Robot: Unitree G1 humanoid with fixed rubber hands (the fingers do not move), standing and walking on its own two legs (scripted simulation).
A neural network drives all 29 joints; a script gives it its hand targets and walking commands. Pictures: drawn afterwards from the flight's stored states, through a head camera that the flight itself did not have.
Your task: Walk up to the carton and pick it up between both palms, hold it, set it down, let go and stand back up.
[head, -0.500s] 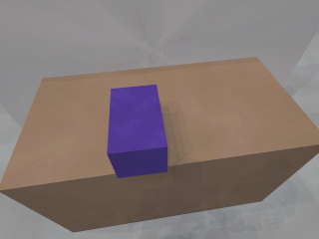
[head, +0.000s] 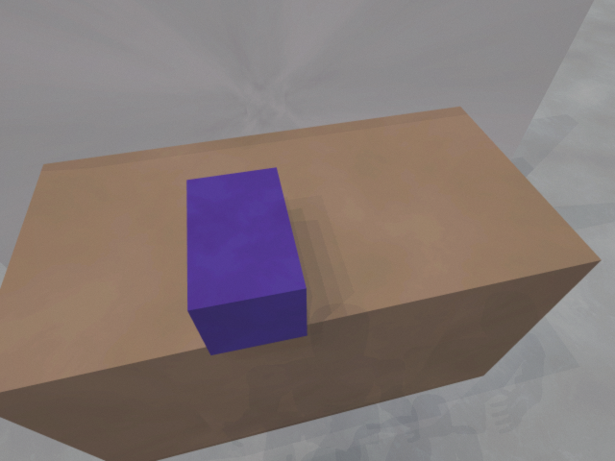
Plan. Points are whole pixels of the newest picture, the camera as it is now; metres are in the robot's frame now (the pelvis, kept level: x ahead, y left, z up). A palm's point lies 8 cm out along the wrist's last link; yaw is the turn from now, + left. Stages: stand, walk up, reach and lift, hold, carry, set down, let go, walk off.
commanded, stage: walk up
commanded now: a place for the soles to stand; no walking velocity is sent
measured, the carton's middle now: (245, 256) +0.44 +0.13 -0.04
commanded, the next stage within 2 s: none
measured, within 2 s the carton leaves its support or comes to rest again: neither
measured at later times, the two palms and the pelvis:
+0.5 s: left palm out of the picture +0.06 +0.26 -0.14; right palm out of the picture -0.01 -0.24 -0.14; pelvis +0.03 +0.01 +0.00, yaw -3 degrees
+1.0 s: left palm out of the picture +0.09 +0.29 -0.14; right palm out of the picture +0.02 -0.21 -0.13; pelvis +0.03 +0.04 +0.00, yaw -1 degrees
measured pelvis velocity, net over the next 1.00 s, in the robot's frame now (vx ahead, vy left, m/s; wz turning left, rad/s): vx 0.03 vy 0.04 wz -0.01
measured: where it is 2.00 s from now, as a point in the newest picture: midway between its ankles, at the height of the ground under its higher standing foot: outside the picture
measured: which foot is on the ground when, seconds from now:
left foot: down 0.00-1.00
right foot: down 0.00-1.00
